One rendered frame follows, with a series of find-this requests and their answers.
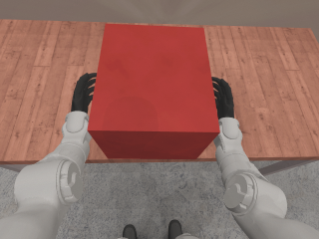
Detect robot left hand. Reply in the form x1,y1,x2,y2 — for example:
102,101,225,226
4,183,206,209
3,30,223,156
71,73,97,114

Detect robot right foot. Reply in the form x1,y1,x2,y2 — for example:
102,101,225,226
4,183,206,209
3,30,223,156
168,219,182,239

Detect robot right hand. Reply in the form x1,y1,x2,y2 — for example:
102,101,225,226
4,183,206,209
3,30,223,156
211,77,234,120

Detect robot left foot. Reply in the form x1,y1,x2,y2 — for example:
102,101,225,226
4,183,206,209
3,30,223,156
123,224,138,239

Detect robot foot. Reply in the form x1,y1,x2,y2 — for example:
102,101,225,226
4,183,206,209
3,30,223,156
168,219,182,239
123,224,138,239

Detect robot right upper arm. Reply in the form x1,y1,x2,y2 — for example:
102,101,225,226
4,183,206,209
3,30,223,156
223,173,319,239

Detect right robot forearm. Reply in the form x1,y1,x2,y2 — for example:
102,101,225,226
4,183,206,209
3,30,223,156
213,118,287,210

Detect carton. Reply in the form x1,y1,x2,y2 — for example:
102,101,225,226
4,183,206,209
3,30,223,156
87,23,220,159

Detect robot left upper arm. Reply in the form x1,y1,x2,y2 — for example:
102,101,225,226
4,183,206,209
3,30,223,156
0,159,84,239

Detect table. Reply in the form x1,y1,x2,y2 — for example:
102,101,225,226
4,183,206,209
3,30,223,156
0,19,319,176

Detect left robot forearm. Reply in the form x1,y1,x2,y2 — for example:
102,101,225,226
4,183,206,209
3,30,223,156
14,111,92,206

